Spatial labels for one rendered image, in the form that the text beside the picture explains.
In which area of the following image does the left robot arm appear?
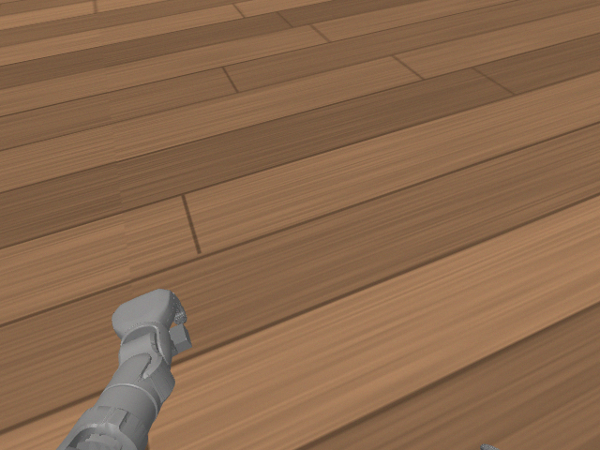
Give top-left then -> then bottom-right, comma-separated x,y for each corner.
56,322 -> 175,450

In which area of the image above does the small box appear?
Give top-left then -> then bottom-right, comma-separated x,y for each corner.
169,323 -> 192,353

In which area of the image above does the left robot hand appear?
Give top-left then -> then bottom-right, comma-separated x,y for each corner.
112,289 -> 188,356

